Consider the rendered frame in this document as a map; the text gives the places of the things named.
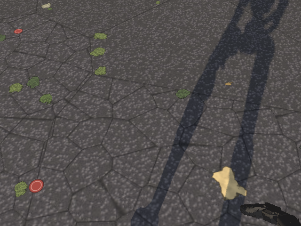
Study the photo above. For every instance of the robot right hand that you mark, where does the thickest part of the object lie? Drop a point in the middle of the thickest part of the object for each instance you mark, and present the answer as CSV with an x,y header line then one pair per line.
x,y
270,213

